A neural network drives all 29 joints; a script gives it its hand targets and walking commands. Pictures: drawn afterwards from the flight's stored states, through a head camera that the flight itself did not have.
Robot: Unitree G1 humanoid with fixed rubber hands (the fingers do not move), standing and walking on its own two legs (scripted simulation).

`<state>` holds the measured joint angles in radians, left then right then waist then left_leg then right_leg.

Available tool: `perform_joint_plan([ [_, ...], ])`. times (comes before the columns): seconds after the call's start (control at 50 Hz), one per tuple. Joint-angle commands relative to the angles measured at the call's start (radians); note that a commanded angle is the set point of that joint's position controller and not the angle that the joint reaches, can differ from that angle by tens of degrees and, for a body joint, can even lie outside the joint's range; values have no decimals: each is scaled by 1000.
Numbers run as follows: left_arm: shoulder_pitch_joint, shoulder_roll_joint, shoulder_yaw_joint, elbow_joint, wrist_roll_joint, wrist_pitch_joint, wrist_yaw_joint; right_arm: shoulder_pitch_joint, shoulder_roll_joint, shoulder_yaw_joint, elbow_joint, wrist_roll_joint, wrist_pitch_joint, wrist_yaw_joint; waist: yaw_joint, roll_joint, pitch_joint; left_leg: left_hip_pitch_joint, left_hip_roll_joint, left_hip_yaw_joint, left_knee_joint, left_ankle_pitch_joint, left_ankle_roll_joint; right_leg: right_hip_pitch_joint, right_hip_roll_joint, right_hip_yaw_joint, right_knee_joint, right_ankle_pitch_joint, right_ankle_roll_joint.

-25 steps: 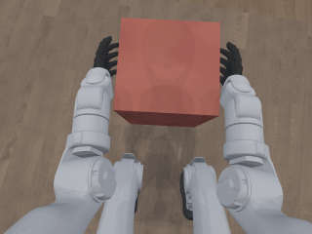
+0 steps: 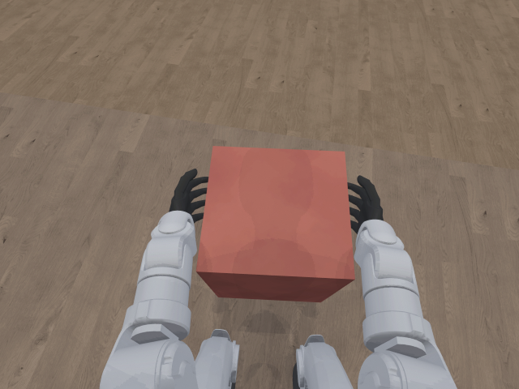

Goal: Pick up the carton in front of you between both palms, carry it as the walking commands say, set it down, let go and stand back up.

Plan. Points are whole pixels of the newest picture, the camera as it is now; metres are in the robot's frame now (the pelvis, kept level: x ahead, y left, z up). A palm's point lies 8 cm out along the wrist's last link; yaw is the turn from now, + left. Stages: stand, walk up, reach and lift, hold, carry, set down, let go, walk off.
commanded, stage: reach and lift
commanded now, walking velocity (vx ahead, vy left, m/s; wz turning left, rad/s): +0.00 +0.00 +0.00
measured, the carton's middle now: (273, 233) +0.40 +0.00 -0.10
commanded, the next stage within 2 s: hold in 1.56 s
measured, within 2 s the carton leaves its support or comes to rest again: neither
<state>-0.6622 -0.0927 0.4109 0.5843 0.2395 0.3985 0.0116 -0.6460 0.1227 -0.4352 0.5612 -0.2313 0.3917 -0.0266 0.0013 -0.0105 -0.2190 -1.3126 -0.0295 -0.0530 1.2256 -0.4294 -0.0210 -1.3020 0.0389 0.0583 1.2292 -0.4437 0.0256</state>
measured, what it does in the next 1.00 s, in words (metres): rises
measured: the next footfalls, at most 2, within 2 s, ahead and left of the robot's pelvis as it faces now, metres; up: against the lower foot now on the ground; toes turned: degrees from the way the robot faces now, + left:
none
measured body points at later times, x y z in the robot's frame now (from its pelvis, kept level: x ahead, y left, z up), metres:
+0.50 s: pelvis +0.05 +0.00 +0.11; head +0.05 +0.00 +0.56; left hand +0.36 +0.15 +0.11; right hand +0.36 -0.15 +0.11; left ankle +0.07 +0.13 -0.62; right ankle +0.06 -0.13 -0.62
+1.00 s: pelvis +0.03 +0.00 +0.12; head +0.02 +0.00 +0.57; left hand +0.35 +0.15 +0.14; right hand +0.35 -0.15 +0.15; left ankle +0.07 +0.13 -0.62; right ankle +0.06 -0.13 -0.62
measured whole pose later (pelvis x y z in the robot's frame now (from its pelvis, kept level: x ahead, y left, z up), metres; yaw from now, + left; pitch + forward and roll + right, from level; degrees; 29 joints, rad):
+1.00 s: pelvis +0.03 +0.00 +0.12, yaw +0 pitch -5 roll +0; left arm -0.35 -0.18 0.33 0.37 0.31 0.61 -0.02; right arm -0.35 0.18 -0.33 0.37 -0.31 0.61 0.03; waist 0.00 0.00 0.04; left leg -0.18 -0.01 -0.06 0.46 -0.20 -0.01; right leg -0.16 0.01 0.06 0.46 -0.22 0.01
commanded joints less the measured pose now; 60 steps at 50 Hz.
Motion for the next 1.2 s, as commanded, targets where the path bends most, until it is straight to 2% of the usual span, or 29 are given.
perform_joint_plan([
  [0.0, -531, -1082, -582, 38, -160, -11, -252, -548, 1071, 602, 48, 151, -6, 249, 4, 15, -646, 516, -119, 34, -211, 229, 12, 445, 118, -32, -221, 208, -11],
  [0.26, -261, -1068, -652, -52, -158, 12, -249, -273, 1061, 681, -25, 145, 19, 248, 3, 7, -405, 866, -92, -10, -499, 378, 20, 814, 81, 15, -509, 371, -20],
  [0.4, -133, -1048, -702, -135, -175, 70, -243, -145, 1028, 727, -107, 164, 78, 249, 1, 14, -268, 1059, -76, -17, -653, 472, 15, 1006, 65, 20, -665, 464, -16],
  [0.5, -82, -1035, -735, -221, -194, 133, -242, -81, 1015, 753, -177, 183, 139, 254, -3, 10, -146, 1164, -68, -22, -758, 454, 13, 1116, 58, 20, -773, 452, -19],
  [0.6, -69, -1013, -668, -194, -161, 186, -250, -78, 986, 686, -159, 148, 192, 265, -1, 12, 18, 1177, -63, -15, -827, 317, 22, 1123, 51, 13, -840, 318, -30],
  [0.66, -126, -1004, -621, -167, -141, 193, -261, -135, 978, 637, -129, 127, 198, 276, 1, 13, 69, 1167, -59, -9, -840, 226, 29, 1110, 46, 7, -851, 227, -35],
  [0.7, -176, -1015, -626, -173, -145, 189, -266, -185, 988, 639, -136, 130, 195, 281, 1, 13, 54, 1177, -57, -7, -837, 208, 31, 1114, 45, 4, -850, 207, -36],
  [0.88, -243, -1025, -635, -182, -147, 187, -270, -256, 993, 655, -155, 132, 192, 283, -5, 8, -17, 1211, -57, -4, -838, 222, 27, 1160, 46, -4, -851, 218, -32],
  [1.18, -100, -998, -673, -286, -168, 220, -251, -112, 958, 682, -246, 151, 225, 271, -2, 13, -33, 1296, -66, -9, -874, 422, 12, 1244, 55, 4, -885, 413, -22],
])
